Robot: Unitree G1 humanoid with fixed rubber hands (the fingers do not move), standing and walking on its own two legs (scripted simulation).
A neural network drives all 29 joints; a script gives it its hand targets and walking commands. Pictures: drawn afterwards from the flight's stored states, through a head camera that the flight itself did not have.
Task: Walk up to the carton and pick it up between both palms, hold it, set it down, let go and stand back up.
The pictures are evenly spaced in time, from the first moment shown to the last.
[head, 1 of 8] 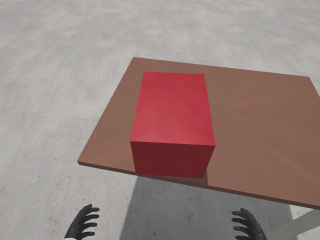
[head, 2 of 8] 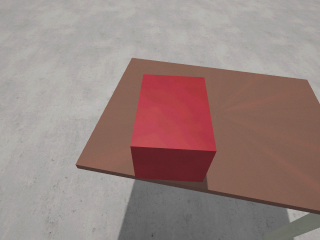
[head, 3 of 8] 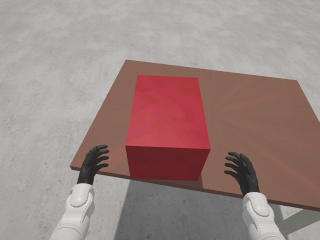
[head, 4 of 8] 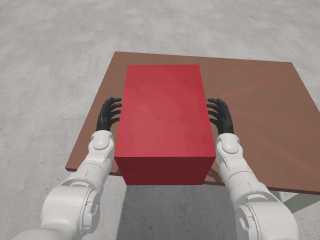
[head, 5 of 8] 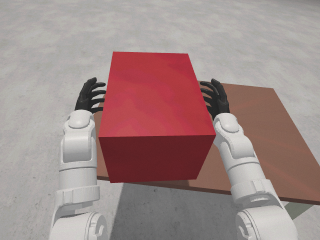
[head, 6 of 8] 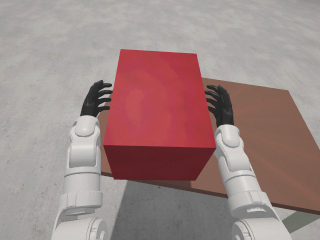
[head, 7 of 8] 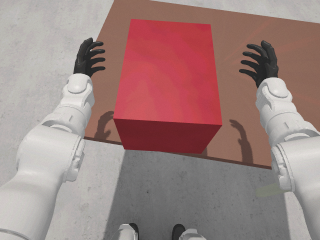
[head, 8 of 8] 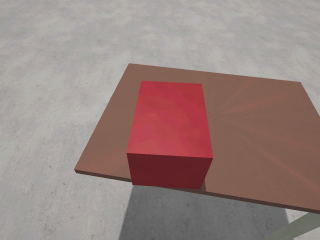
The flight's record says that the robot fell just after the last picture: no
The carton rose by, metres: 0.19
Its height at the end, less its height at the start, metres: +0.00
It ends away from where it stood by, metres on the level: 0.02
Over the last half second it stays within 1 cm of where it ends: yes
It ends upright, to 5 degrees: yes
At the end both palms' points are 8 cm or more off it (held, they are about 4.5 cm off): yes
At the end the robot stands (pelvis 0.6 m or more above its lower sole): yes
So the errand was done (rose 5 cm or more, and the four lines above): yes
